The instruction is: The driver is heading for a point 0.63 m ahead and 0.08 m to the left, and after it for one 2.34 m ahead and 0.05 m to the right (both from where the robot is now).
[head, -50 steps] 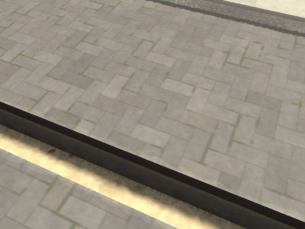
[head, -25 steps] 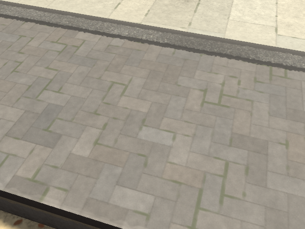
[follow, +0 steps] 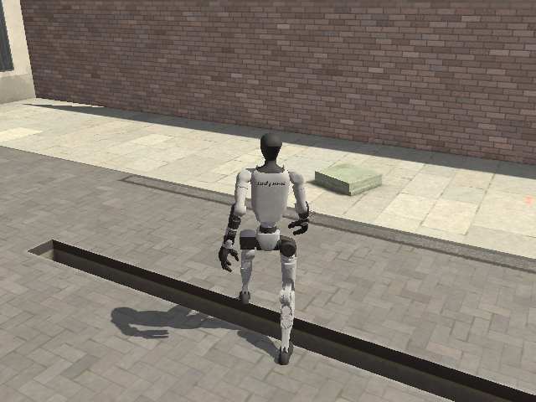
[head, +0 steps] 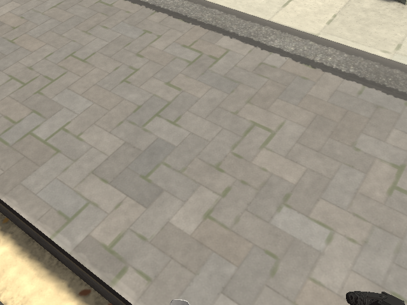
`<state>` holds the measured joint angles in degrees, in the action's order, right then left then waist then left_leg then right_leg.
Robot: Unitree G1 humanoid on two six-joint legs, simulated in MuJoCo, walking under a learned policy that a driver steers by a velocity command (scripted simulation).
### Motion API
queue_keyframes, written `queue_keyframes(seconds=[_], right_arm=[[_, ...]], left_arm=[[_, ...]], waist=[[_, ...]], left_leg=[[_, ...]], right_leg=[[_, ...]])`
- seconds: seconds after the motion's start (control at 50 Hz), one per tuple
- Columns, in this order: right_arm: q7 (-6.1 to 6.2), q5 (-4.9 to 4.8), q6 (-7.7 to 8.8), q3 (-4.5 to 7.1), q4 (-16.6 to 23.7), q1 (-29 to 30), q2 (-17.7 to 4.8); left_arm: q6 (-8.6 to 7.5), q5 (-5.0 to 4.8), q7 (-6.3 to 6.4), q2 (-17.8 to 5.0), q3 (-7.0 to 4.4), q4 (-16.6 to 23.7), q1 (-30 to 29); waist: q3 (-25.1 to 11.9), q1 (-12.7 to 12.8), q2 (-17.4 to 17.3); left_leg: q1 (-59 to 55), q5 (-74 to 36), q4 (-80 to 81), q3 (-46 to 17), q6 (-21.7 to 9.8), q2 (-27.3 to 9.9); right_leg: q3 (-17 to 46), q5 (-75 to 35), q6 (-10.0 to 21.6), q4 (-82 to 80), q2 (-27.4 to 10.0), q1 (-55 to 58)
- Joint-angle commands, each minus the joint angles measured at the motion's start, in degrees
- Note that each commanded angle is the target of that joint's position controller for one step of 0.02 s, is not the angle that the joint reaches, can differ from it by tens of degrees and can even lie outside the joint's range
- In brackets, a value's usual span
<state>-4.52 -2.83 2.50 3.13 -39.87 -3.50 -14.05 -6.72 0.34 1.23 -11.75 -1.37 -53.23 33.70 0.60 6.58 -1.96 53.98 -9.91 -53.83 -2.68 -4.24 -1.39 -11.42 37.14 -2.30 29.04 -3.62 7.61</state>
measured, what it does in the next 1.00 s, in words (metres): walks ahead: left foot, then right foot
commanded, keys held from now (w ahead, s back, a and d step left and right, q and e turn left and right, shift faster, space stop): w+q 0.24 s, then w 0.40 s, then w+e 0.36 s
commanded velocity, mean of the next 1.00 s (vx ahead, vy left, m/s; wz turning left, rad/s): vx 0.50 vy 0.00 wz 0.15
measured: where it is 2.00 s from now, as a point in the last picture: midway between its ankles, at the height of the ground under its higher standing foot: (266, 142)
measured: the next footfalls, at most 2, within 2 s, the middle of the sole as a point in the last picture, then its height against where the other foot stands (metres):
left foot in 0.10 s outside the picture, level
right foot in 0.76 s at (269, 267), level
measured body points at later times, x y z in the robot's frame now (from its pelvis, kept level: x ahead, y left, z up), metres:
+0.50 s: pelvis +0.32 +0.04 +0.05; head +0.33 +0.05 +0.50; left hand +0.48 +0.31 -0.03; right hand +0.44 -0.21 -0.07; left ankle +0.38 +0.11 -0.69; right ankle +0.51 -0.10 -0.58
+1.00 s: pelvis +0.59 -0.03 +0.06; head +0.61 -0.06 +0.51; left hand +0.56 +0.23 -0.05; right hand +0.80 -0.25 -0.05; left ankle +0.64 +0.15 -0.62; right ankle +0.58 -0.09 -0.69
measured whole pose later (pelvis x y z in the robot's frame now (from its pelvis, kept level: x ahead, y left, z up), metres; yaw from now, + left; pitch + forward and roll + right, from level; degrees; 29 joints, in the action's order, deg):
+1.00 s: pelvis +0.59 -0.03 +0.06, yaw +7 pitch +1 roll +3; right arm -1.8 0.3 5.3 0.9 -41.9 -8.2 -17.2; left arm -5.0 -0.6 -0.7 -13.7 0.2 -45.7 26.4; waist 0.3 3.1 -2.1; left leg 33.4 10.5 -54.0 -2.2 -0.9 -0.7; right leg 5.3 10.0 5.8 16.7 4.3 -7.0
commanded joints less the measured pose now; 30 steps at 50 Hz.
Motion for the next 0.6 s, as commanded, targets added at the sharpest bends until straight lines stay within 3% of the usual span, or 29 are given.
queue_keyframes(seconds=[0.02, 0.04, 0.06, 0.08, 0.1, 0.12, 0.14, 0.16, 0.18, 0.2, 0.22, 0.24, 0.26, 0.28, 0.3, 0.32, 0.34, 0.36, 0.4, 0.42, 0.44, 0.46, 0.5, 0.54, 0.58, 0.6], right_arm=[[-1.79, -1.81, 2.06, -0.14, 10.21, 17.52, -1.86], [-2.33, 0.48, 2.4, -1.19, 10.29, 17.12, -1.43], [-2.65, 2.4, 2.27, -2.45, 11.71, 17.63, 2.61], [-2.33, 1.51, 1.38, -1.11, 11.32, 14.78, -0.81], [-1.01, 3.68, 1.26, 0.95, 8.61, 0.75, -4.99], [0.96, 3.06, -0.49, 3.56, 4.03, -12.02, -10.67], [2.26, 5.28, -0.34, 4.61, 2.89, -20.88, -16.04], [3.8, 2.92, -1.01, 5.67, 1.01, -25.3, -16.01], [4.47, 3.67, -0.8, 4.7, 2.55, -21.18, -14.13], [4.47, 3.42, -0.13, 4.73, 3.36, -17.84, -12.11], [4.24, 2.37, 1.23, 4.04, 4.24, -14.74, -11.58], [4.95, 2.21, 2.54, 3.85, 2.63, -15.04, -10.46], [5.79, 2.73, 2.23, 3.74, 0.69, -16.86, -9.32], [5.66, 2.9, 1.54, 2.59, -0.06, -18.37, -6.57], [5.66, 2.37, 1.46, 1.44, -0.07, -15.05, -4.16], [6.08, 1.33, 1.1, 1.15, 2.86, -8.28, -5.02], [5.9, 1.16, 0.35, 1.46, 3.95, -5.42, -7.46], [5.76, 1.44, 0.81, 0.99, 5.19, -5.88, -6.75], [5.88, 2.48, 1.97, 0.22, 4.17, -8.11, -6.45], [5.84, 2.48, 2.69, -0.2, 3.83, -9.95, -5.81], [5.66, 3.24, 3.4, -0.62, 3.74, -10.92, -4.98], [5.12, 3.42, 4.32, -0.73, 3.58, -12.34, -5.11], [5.24, 2.4, 4.52, -0.39, 2.75, -14.16, -7.31], [4.93, 2.68, 4.5, -0.83, 1.82, -14.95, -7.44], [4.46, 2.03, 4.46, -0.71, 1.09, -16.11, -8.32], [4.01, 1.59, 3.89, -0.46, -0.24, -16.91, -9.78]], left_arm=[[0.71, -1.47, 0.1, -7.31, -1.32, 1.17, 2.25], [1.45, -2.19, -0.67, -8.34, -1.08, 2.8, -3.15], [2.32, -4.19, -0.64, -13.23, -2.8, 1.23, 0.58], [2.54, -3.87, -0.48, -14.32, -3.01, 0.62, 0.79], [2.09, -2.46, -0.61, -18.17, -3.81, 2.46, -6.54], [1.75, -2.13, -0.29, -19.65, -4.28, 3.21, -9.44], [0.69, -2.29, -1.36, -9.38, -0.15, 6.57, -2.81], [-1.16, -2.52, -2.47, -9.62, 0.43, 5.67, -4.11], [-1.35, -3.3, -2.13, -13.96, -1.38, 7.08, -9.14], [-1.4, -2.67, -1.48, -12.16, -1.29, 7.67, -12.29], [-1.71, -1.97, -0.94, -11.86, -1.76, 9.08, -17.51], [-1.41, -1.07, -0.26, -12.0, -2.57, 9.69, -21.13], [-0.89, -1.05, -0.15, -8.94, -2.11, 10.7, -22.69], [-0.31, -2.14, -0.77, -7.28, -2.1, 9.73, -19.71], [0.27, -1.87, -1.68, -4.8, -1.05, 9.16, -14.99], [1.02, -1.63, -1.8, -3.24, 0.08, 10.15, -14.08], [2.21, -1.56, -0.92, -3.97, 0.07, 12.07, -16.33], [2.12, -0.7, -0.46, -5.59, 0.1, 13.05, -18.8], [1.8, 0.86, 0.7, -6.4, 0.62, 15.64, -23.12], [1.76, 0.79, 1.32, -7.09, 0.54, 15.82, -24.21], [1.58, 0.59, 1.81, -7.75, 0.63, 15.68, -23.59], [1.01, 0.84, 1.86, -9.25, 0.29, 15.76, -24.96], [0.94, 0.56, 1.54, -8.35, 0.83, 16.87, -26.63], [0.81, -0.43, 0.4, -6.87, 0.96, 17.07, -27.33], [0.69, -0.92, -0.51, -6.7, 1.08, 17.9, -29.88], [0.83, -0.39, -1.36, -6.9, 1.18, 19.09, -32.24]], waist=[[17.21, 0.31, 6.48], [15.05, -1.72, 0.95], [9.64, -1.33, 5.45], [8.45, -3.13, 5.55], [2.19, -13.84, 11.9], [-3.62, -21.03, 12.81], [-16.1, -17.57, 5.07], [-31.59, -16.36, 1.62], [-31.33, -14.53, 5.09], [-26.84, -12.54, 7.22], [-20.33, -11.33, 9.36], [-15.61, -9.61, 8.61], [-14.73, -8.1, 5.44], [-13.51, -6.15, 1.88], [-11.8, -2.63, 0.95], [-9.19, 0.13, 2.1], [-4.64, 1.09, 1.52], [-3.91, -0.22, 1.45], [-1.74, -1.88, -2.91], [-1.72, -3.08, -4.28], [-1.14, -3.94, -4.52], [-1.43, -5.13, -2.39], [-2.14, -6.6, -1.19], [-2.51, -7.81, -2.12], [-0.88, -9.52, -3.3], [-0.15, -11.51, -3.35]], left_leg=[[3.84, -3.95, 11.07, 2.41, -0.81, 3.66], [-17.01, -12.83, 23.47, 10.36, -1.29, 6.52], [-32.56, -10.72, 22.51, 8.12, -1.34, 7.3], [-35.45, -4.88, 22.34, 9.87, -2.9, 9.15], [-50.44, 7.4, 14.06, 9.79, -6.3, 11.36], [-57.48, 15.72, 16.03, 7.09, -9.8, 10.98], [-94.39, 17.47, 14.3, -18.12, -24.03, -5.87], [-92.99, 31.4, 29.19, -38.73, -24.15, -12.52], [-89.22, 35.13, 33.05, -41.06, -18.75, -11.19], [-81.43, 33.51, 35.79, -39.57, -16.29, -10.02], [-72.15, 25.65, 35.92, -34.35, -14.34, -7.45], [-62.81, 14.88, 35.9, -28.07, -11.59, -3.91], [-57.57, 13.22, 37.29, -26.6, -11.65, -2.81], [-54.92, 17.97, 39.61, -26.87, -12.05, -1.89], [-49.61, 22.3, 41.0, -25.01, -10.71, -2.73], [-39.57, 26.65, 39.76, -20.65, -9.65, -2.02], [-31.22, 34.53, 42.35, -20.21, -9.3, -1.46], [-28.18, 36.31, 44.67, -23.05, -9.12, -2.78], [-23.55, 37.3, 47.46, -24.52, -12.0, -4.0], [-25.98, 37.53, 47.54, -24.47, -12.66, -4.59], [-28.28, 37.5, 46.57, -23.64, -12.99, -4.12], [-30.35, 35.9, 46.11, -23.23, -13.12, -3.92], [-34.15, 33.44, 44.9, -21.05, -12.01, -4.39], [-36.76, 31.81, 43.62, -19.43, -11.92, -5.25], [-38.03, 31.63, 43.5, -17.99, -11.87, -6.3], [-40.84, 30.57, 44.0, -17.98, -11.86, -7.3]], right_leg=[[6.49, -25.48, 6.78, -13.24, -10.89, -8.8], [-0.78, -28.63, 5.43, -15.88, -6.39, -21.56], [0.56, -35.48, 4.91, -20.55, -9.86, -22.67], [-1.92, -46.21, 5.3, -19.11, -9.48, -18.64], [-2.29, -75.18, 6.17, -9.11, -10.57, -19.89], [-2.53, -83.64, 4.61, 5.4, -9.56, -16.84], [4.87, -67.92, -3.27, 33.61, -6.41, -48.51], [12.48, -15.77, -0.98, 44.54, 4.65, -43.29], [19.01, -17.63, 0.92, 43.95, 3.24, -42.5], [20.22, -20.16, 3.3, 43.06, 1.53, -41.28], [19.88, -22.19, 4.97, 38.31, 0.88, -41.84], [20.37, -22.24, 5.66, 39.25, 0.33, -39.13], [19.54, -17.91, 4.9, 46.45, 1.15, -37.34], [18.76, -13.6, 4.57, 56.97, 2.17, -39.15], [19.94, -15.72, 5.42, 61.09, 0.26, -40.97], [21.1, -20.56, 5.06, 55.86, -0.92, -39.62], [17.93, -16.24, 3.58, 46.77, -1.84, -40.25], [17.45, -21.64, 3.83, 46.06, -2.29, -40.03], [16.51, -27.6, 2.47, 44.66, -1.72, -42.87], [17.04, -30.23, 2.08, 43.67, -1.83, -46.04], [17.67, -32.01, 1.27, 42.18, -2.38, -48.87], [16.7, -34.6, 1.16, 39.72, -1.89, -51.57], [15.87, -38.63, 0.83, 33.48, -2.05, -51.83], [14.42, -38.99, 1.43, 28.15, -0.99, -49.55], [12.67, -37.2, 1.87, 20.57, -0.53, -46.77], [11.87, -36.27, 2.46, 15.77, -0.38, -46.47]])
Keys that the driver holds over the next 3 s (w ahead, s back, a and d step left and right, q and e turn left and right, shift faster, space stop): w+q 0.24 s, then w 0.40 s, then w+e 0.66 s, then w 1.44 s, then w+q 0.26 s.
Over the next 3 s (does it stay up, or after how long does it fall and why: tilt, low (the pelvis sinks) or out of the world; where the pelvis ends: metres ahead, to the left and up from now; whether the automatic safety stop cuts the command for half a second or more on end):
stays up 1.70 -0.18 0.05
